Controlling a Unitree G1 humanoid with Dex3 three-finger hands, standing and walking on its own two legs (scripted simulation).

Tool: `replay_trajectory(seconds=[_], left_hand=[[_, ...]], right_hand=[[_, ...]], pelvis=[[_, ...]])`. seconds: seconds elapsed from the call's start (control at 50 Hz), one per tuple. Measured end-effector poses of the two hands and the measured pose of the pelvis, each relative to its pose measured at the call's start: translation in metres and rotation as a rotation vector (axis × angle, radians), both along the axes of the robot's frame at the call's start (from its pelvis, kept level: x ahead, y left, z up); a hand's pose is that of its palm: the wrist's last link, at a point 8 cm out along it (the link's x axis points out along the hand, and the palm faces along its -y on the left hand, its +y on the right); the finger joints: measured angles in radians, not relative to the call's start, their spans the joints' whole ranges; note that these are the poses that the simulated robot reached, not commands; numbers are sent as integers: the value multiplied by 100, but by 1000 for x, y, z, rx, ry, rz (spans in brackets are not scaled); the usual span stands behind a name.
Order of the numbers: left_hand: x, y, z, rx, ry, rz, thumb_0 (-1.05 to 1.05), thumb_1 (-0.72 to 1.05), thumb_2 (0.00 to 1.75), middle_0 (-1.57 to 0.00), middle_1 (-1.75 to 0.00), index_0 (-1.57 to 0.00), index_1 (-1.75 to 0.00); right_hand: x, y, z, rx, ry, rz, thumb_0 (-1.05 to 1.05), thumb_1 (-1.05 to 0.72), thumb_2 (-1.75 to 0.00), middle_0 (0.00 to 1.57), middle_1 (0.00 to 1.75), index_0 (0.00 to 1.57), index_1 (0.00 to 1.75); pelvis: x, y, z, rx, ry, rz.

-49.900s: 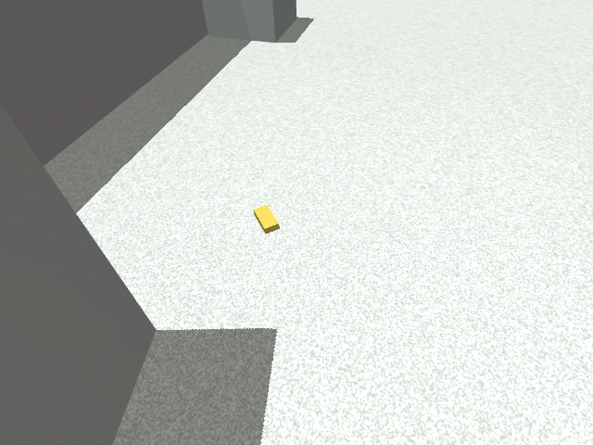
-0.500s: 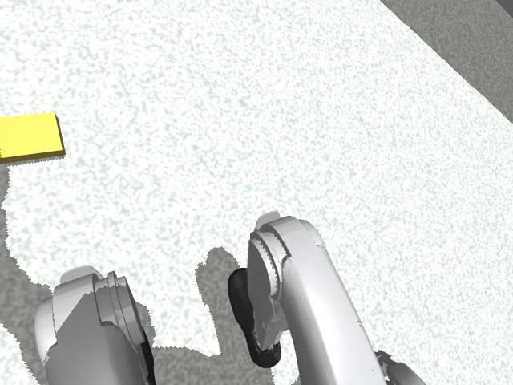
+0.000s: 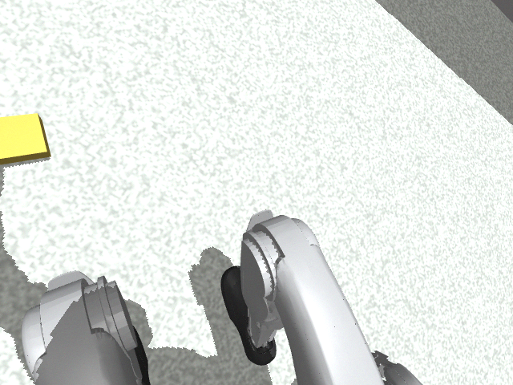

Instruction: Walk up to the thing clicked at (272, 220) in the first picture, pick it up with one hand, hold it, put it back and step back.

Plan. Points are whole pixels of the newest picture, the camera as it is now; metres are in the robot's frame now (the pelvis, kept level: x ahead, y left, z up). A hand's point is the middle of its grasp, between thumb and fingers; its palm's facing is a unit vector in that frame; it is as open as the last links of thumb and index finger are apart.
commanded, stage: rise first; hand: left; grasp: from above
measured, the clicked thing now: out of the picture +0.54 +0.29 -0.31
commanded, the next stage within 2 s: none
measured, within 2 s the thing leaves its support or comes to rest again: neither
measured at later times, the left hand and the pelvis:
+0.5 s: hand out of the picture +0.49 +0.32 -0.19, palm faces -0.48 -0.06 -0.87, open 13.8 cm; pelvis +0.00 +0.00 +0.00, yaw +0 degrees
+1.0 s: hand out of the picture +0.49 +0.32 -0.19, palm faces -0.49 -0.05 -0.87, open 13.6 cm; pelvis +0.00 +0.00 +0.00, yaw +0 degrees
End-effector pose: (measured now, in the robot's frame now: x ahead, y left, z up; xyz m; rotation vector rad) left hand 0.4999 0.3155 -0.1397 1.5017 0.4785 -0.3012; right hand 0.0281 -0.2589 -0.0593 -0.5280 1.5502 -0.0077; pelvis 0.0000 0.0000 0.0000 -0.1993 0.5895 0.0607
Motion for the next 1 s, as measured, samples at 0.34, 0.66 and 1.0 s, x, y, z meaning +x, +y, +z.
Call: replay_trajectory(seconds=[0.34,0.66,1.0], left_hand=[[1,6,4,3,2,11,0,-48,97,-13,-97,-13,-97],[1,5,8,2,9,-4,0,-45,95,-16,-94,-16,-93],[3,7,10,6,14,-3,0,-43,94,-19,-90,-18,-90]], right_hand=[[3,1,2,-3,-9,14,0,-91,-89,21,30,20,30],[1,2,5,-13,-16,17,0,-91,-89,21,30,20,30],[-2,3,6,-18,-9,12,0,-91,-89,21,30,20,30]], pelvis=[[-1,1,1,-4,-3,3],[-4,2,2,-9,-11,4],[-4,3,2,-12,-6,5]])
